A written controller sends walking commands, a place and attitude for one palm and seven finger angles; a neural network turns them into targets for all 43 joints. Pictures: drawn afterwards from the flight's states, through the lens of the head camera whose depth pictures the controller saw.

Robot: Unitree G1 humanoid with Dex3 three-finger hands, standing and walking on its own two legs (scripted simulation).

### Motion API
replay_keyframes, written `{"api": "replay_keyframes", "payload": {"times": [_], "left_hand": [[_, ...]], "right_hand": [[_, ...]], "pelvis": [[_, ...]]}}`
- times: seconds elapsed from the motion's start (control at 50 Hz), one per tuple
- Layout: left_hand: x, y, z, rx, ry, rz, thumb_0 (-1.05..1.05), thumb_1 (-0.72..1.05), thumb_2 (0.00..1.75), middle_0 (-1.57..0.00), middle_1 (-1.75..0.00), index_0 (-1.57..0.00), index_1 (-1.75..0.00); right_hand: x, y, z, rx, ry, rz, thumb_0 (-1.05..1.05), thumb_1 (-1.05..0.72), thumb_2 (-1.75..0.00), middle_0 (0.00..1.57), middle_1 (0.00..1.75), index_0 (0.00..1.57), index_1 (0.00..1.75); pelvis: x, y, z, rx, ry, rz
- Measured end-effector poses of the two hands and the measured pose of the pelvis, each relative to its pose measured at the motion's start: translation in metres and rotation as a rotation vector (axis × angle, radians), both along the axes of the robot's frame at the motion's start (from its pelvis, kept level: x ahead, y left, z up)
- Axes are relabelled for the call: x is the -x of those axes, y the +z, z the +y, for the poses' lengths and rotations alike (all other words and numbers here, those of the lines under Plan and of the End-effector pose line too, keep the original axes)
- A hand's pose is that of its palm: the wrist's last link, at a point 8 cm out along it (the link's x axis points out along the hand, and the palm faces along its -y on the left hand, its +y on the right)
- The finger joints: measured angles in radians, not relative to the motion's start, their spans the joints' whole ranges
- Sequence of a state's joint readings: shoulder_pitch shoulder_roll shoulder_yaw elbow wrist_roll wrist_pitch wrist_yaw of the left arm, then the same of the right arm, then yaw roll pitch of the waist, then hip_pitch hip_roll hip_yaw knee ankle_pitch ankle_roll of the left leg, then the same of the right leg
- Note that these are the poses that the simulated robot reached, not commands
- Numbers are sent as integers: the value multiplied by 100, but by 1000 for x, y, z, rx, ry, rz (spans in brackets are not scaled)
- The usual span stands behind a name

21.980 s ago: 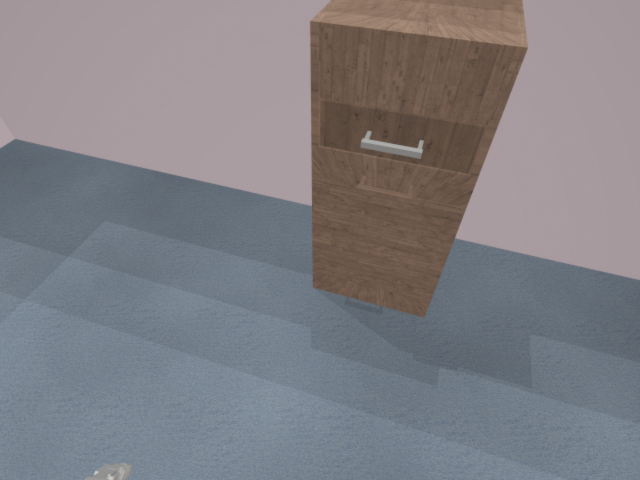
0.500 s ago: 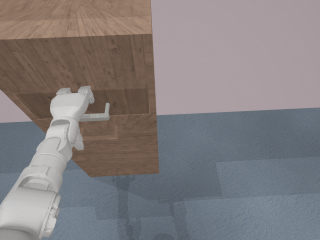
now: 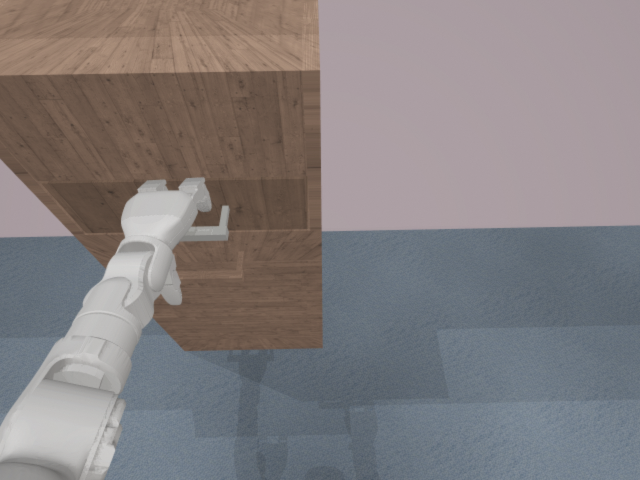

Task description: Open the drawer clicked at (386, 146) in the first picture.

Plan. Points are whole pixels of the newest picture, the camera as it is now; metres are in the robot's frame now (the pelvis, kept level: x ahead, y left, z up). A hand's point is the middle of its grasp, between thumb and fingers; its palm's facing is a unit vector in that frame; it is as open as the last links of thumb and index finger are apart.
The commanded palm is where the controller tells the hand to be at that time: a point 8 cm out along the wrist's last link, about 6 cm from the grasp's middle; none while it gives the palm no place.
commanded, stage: move the hooked fingers above the handle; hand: left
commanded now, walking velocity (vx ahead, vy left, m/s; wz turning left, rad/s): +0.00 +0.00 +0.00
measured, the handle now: (182, 223) +0.49 +0.22 -0.03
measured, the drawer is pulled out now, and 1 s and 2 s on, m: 0.00 0.00 0.00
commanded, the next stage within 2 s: none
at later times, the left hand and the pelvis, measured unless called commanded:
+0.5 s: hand (183, 244) +0.42 +0.20 +0.02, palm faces -0.12 -0.05 -0.99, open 13.9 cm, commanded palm +0.41 +0.22 +0.08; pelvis +0.00 +0.00 +0.00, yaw +1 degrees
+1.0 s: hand (183, 243) +0.42 +0.19 +0.02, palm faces -0.10 -0.06 -0.99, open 13.9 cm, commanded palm +0.41 +0.22 +0.08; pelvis -0.01 +0.00 +0.00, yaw +1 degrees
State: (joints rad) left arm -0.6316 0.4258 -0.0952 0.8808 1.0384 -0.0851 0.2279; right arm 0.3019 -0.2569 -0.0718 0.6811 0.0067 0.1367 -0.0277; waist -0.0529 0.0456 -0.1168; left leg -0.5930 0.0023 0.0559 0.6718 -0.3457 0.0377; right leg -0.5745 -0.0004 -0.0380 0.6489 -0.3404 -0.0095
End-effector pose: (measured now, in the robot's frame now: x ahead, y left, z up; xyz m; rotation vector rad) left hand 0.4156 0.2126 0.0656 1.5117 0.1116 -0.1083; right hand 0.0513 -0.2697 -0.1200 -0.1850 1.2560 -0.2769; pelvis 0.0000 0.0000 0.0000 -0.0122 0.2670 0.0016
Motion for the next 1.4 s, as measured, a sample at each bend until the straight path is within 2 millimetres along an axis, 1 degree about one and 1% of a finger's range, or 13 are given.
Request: {"api": "replay_keyframes", "payload": {"times": [0.1, 0.2, 0.34, 0.4, 0.52, 0.66, 0.78, 0.86, 1.0, 1.06, 1.18, 1.3, 1.4], "left_hand": [[-3, 8, -18, 42, -80, -98, -1, -49, 30, -32, -120, -32, -120], [-3, 10, -3, -20, 10, -152, 0, -49, 30, -36, -122, -31, -120], [13, 6, 32, -74, 162, -36, 0, -49, 30, -34, -121, -31, -120], [18, 5, 23, -48, 103, 11, -1, -49, 30, -33, -121, -31, -120], [8, 8, -18, 16, -94, -45, -1, -49, 30, -33, -120, -32, -120], [-6, 16, -20, 3, -51, -176, 0, -49, 30, -39, -126, -32, -121], [2, 4, 16, -74, 145, -62, 0, -49, 30, -37, -124, -32, -121], [11, 5, 33, -80, 155, 5, 0, -49, 30, -35, -122, -32, -121], [14, 12, -15, 17, -98, -47, -1, -49, 30, -33, -121, -32, -120], [7, 12, -27, 42, -115, -111, -1, -49, 30, -32, -120, -32, -120], [-4, 14, -17, -32, -18, -184, 0, -49, 30, -36, -124, -32, -120], [8, 11, 12, -60, 144, -74, 0, -49, 30, -35, -123, -32, -121], [20, 9, 24, -63, 114, 3, -1, -49, 30, -34, -122, -32, -120]], "right_hand": [[-2, -1, 1, 1, -7, -8, 0, -91, -89, 20, 30, 20, 29], [-3, -7, 5, -31, -10, -8, 0, -91, -89, 20, 30, 20, 29], [-5, -7, 8, -53, -8, -8, 0, -91, -89, 20, 30, 20, 29], [-8, -4, 5, -30, 14, -6, 0, -91, -89, 20, 30, 20, 29], [-13, 2, -4, 20, 32, -25, 0, -91, -89, 20, 30, 20, 29], [-4, -5, -5, 4, 5, -21, 0, -91, -89, 20, 30, 20, 29], [5, -8, 2, -35, -27, -3, 0, -91, -89, 20, 30, 20, 29], [11, -4, 3, -22, -24, 8, 0, -91, -89, 20, 30, 20, 29], [10, -3, -2, 11, 13, 25, 0, -91, -89, 20, 30, 20, 29], [7, -4, -3, 10, 7, 6, 0, -91, -89, 20, 30, 20, 29], [6, -9, 0, -16, -8, -13, 0, -91, -89, 20, 30, 20, 29], [7, -9, 6, -50, -32, -17, 0, -91, -89, 20, 30, 20, 29], [4, -2, 3, -23, -7, -18, 0, -91, -89, 20, 30, 20, 29]], "pelvis": [[-2, -2, 0, -2, -12, 1], [-1, -3, -1, -6, -25, 9], [-1, 2, -4, -6, -13, -11], [-1, 3, -4, -4, 7, -27], [3, 0, -4, -3, 17, -23], [5, -4, -3, -7, -19, 12], [6, -1, -6, -12, -33, 4], [6, 2, -7, -7, -11, -10], [5, 0, -2, -1, 15, -23], [7, -2, -2, -4, 3, -13], [10, -5, -2, -9, -26, 14], [7, 0, -4, -12, -34, -8], [7, 3, -7, -7, -6, -31]]}}
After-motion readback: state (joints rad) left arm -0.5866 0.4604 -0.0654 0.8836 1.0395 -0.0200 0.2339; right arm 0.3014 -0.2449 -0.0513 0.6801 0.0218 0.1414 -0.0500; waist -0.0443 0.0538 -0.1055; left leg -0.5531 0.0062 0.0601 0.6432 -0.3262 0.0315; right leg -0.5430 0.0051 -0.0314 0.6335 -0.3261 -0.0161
